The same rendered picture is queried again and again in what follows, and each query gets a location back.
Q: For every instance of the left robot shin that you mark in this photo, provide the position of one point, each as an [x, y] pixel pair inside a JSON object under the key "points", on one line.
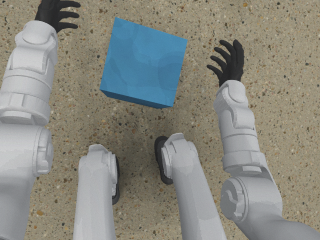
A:
{"points": [[82, 161]]}

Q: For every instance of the left robot hand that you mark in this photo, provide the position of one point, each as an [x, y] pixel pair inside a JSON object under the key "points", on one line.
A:
{"points": [[49, 12]]}

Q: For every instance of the robot right forearm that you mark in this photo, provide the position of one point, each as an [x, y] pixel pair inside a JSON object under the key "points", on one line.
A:
{"points": [[236, 122]]}

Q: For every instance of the robot right upper arm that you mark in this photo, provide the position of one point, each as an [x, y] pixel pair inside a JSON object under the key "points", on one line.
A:
{"points": [[254, 204]]}

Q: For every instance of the robot left upper arm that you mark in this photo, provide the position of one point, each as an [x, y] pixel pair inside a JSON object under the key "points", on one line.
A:
{"points": [[26, 152]]}

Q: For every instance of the robot left forearm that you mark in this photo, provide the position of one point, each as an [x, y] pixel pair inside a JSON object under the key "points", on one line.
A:
{"points": [[28, 77]]}

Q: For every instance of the robot left foot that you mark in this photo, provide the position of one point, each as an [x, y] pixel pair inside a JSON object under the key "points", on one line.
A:
{"points": [[116, 197]]}

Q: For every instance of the carton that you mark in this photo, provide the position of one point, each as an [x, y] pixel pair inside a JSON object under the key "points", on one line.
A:
{"points": [[142, 65]]}

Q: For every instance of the right robot hand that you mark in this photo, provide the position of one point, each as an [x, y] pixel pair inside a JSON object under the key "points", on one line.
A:
{"points": [[233, 68]]}

